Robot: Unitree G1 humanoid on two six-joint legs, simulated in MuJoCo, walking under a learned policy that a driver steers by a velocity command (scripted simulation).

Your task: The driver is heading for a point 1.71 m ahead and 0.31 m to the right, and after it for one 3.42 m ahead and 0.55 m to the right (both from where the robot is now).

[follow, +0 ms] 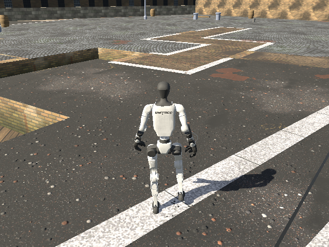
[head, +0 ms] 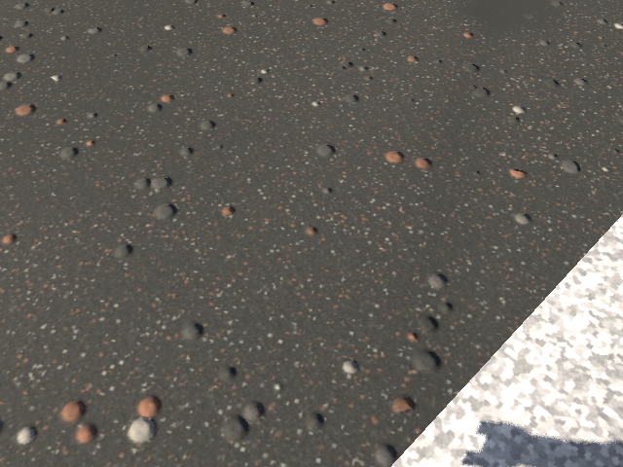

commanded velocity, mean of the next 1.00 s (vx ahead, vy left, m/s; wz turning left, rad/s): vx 0.16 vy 0.00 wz -0.30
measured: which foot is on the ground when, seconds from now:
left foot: down 0.00-0.26, up 0.28-0.68, down 0.70-1.00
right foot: up 0.00-0.22, down 0.24-1.00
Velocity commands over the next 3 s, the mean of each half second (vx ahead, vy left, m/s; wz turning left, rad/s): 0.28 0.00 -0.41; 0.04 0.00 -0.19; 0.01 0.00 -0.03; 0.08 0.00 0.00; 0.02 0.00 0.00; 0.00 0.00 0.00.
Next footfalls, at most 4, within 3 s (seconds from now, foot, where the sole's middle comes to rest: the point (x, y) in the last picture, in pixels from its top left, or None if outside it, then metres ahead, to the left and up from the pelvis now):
0.24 right None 0.31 -0.16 -0.78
0.70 left None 0.36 0.07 -0.78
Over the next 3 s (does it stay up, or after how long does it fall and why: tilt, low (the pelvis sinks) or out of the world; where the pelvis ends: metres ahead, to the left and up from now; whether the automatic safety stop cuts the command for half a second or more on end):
stays up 0.30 -0.05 -0.01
